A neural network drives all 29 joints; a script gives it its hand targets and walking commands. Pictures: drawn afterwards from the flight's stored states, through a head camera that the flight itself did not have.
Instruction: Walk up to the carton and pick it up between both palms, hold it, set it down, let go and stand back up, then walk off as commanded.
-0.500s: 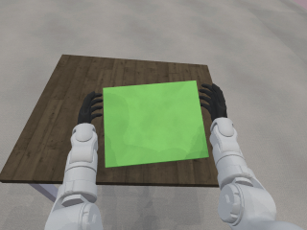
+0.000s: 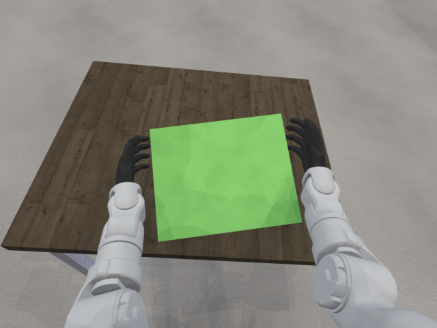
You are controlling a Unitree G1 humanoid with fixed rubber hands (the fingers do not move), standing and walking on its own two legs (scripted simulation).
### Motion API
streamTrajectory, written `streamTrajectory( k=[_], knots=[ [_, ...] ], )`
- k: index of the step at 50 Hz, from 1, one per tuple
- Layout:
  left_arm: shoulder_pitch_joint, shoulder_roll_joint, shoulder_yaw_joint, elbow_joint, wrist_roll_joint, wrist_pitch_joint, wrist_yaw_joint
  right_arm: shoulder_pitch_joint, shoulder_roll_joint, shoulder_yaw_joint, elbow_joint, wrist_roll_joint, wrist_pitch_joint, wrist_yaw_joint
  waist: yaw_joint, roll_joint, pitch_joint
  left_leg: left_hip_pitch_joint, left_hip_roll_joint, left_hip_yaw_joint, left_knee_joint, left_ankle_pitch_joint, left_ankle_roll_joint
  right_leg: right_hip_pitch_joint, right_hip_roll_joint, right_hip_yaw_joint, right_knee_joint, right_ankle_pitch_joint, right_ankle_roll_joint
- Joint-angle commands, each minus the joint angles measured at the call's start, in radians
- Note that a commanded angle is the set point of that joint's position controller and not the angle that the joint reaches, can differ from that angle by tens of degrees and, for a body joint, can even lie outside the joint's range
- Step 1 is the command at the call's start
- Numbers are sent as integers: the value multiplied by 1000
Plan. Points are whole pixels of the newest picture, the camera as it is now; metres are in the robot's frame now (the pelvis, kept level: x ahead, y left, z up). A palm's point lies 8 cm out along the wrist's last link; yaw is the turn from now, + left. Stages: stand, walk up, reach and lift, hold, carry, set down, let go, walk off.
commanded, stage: set down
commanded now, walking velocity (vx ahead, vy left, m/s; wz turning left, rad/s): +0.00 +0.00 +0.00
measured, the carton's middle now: (222, 180) +0.41 +0.03 -0.04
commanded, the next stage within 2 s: none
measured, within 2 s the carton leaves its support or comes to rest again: neither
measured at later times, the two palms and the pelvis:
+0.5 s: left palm (133, 183) +0.35 +0.21 +0.00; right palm (304, 157) +0.44 -0.13 +0.03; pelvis +0.01 +0.00 +0.00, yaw +0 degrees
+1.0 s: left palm (134, 183) +0.36 +0.21 -0.01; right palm (302, 157) +0.45 -0.13 +0.02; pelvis +0.01 +0.00 +0.00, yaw +0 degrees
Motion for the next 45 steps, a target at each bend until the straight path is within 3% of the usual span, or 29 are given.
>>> streamTrajectory(
  k=[1,9,17,22,33,45],
  knots=[
    [-488,-449,-195,2,-37,-121,-118,-511,353,214,71,-156,-53,145,42,65,-554,208,27,120,132,626,-38,-56,6,-96,-36,244,8],
    [-518,-451,-178,7,-36,-148,-101,-525,354,182,124,-182,-63,149,39,64,-596,190,30,120,142,633,-37,-96,8,-97,-28,232,3],
    [-506,-453,-154,51,-31,-186,-98,-529,360,157,180,-216,-86,148,40,55,-639,130,31,127,156,654,-31,-100,6,-87,-7,291,3],
    [-482,-446,-139,74,-24,-206,-94,-539,368,167,199,-213,-104,148,61,43,-646,87,30,130,162,671,-27,-84,7,-81,9,334,5],
    [-448,-434,-122,141,-15,-253,-104,-535,376,172,251,-222,-146,135,58,17,-642,-12,25,131,161,645,-14,-48,0,-66,41,418,10],
    [-425,-415,-99,185,0,-283,-100,-527,361,160,283,-225,-164,137,65,18,-637,-50,27,131,157,612,-8,-72,1,-63,41,376,5]
  ],
)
